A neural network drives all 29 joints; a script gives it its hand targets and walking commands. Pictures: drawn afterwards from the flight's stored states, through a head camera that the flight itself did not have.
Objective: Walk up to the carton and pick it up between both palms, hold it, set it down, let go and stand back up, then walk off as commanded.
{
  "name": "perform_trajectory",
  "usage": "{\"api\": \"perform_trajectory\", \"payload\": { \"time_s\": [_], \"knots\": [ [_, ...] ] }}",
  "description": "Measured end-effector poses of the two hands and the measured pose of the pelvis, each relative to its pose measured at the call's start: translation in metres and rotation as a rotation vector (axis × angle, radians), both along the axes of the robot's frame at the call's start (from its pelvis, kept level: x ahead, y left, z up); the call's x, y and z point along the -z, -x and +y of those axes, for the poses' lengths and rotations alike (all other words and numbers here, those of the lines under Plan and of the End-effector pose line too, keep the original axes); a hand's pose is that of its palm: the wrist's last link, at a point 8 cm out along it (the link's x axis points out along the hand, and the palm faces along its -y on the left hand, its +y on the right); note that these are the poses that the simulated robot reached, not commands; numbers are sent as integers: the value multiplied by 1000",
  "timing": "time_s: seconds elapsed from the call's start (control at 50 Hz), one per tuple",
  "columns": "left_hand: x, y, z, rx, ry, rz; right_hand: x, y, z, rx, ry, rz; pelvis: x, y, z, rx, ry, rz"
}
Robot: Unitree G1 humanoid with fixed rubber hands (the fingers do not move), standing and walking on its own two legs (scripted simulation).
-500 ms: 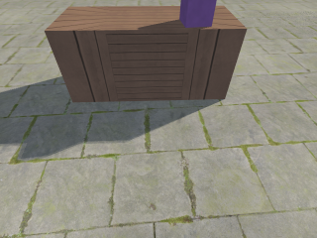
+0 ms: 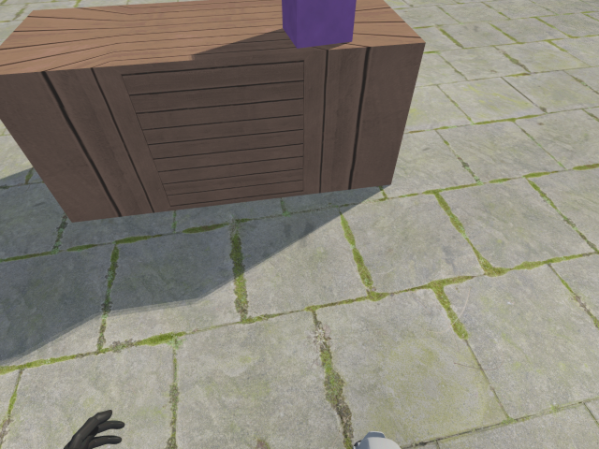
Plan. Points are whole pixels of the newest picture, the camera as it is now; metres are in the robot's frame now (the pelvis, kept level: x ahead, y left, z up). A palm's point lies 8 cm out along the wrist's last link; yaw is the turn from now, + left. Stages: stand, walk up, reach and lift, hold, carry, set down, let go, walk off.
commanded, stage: walk up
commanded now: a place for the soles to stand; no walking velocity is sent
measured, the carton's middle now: out of the picture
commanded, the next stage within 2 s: none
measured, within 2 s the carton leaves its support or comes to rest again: neither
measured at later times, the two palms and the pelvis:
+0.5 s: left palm (117, 379) +0.28 +0.31 -0.13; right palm (533, 373) +0.26 -0.34 -0.09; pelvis +0.22 -0.02 -0.02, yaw +2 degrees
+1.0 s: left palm (156, 294) +0.45 +0.28 -0.14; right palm (483, 253) +0.51 -0.36 -0.11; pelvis +0.42 -0.05 -0.03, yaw +4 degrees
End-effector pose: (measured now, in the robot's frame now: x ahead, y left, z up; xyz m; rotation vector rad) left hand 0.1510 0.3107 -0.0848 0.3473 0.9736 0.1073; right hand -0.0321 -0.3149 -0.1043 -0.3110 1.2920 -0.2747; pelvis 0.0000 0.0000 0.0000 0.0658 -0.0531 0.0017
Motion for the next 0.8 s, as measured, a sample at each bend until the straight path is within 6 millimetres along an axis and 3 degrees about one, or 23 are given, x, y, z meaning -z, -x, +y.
{"api": "perform_trajectory", "payload": {
  "time_s": [0.06,0.12,0.22,0.34,0.46,0.62,0.7,0.8],
  "knots": [
    [-5,-44,-12,-1,-22,-65,15,-34,-17,-6,-4,22,9,-30,-13,-12,44,-17],
    [-8,-65,-20,-17,-22,-98,20,-81,-27,-26,-1,-5,11,-55,-19,-17,67,-23],
    [0,-69,-20,-51,-17,-37,10,-172,-29,-108,2,-99,7,-97,-19,-39,104,-16],
    [33,-71,5,-116,-9,75,-7,-261,-22,-189,53,-201,18,-152,-8,-43,82,4],
    [50,-112,4,-108,-17,178,-13,-292,-26,-117,95,-213,18,-202,-12,-31,23,15],
    [36,-209,-26,-101,16,98,2,-324,-47,-107,66,-82,16,-273,-34,-38,27,1],
    [34,-244,-33,-141,0,5,20,-366,-60,-129,56,-50,27,-306,-48,-65,76,-16],
    [36,-251,-35,-180,-11,49,18,-445,-53,-180,37,-123,24,-343,-50,-88,104,-8]
  ]
}}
